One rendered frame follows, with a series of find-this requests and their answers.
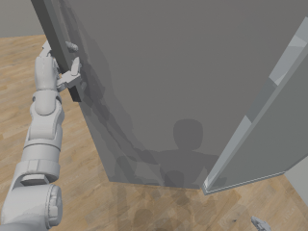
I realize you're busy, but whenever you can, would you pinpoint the robot left forearm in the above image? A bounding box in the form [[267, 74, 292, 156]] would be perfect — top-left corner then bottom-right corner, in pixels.
[[0, 90, 65, 225]]

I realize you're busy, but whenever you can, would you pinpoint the robot left hand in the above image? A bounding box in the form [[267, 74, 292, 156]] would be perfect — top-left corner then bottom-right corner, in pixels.
[[34, 40, 82, 93]]

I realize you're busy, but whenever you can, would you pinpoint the left robot upper arm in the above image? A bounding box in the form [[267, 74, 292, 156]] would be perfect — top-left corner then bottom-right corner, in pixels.
[[0, 184, 63, 231]]

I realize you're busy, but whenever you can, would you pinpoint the robot right hand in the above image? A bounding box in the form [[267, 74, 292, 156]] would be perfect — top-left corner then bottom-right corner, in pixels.
[[250, 216, 271, 231]]

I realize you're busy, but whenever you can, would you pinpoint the fridge door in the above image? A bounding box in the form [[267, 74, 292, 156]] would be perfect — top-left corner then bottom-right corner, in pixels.
[[51, 0, 308, 190]]

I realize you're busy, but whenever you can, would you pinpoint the handle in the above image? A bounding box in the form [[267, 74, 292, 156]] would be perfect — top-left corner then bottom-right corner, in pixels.
[[31, 0, 87, 102]]

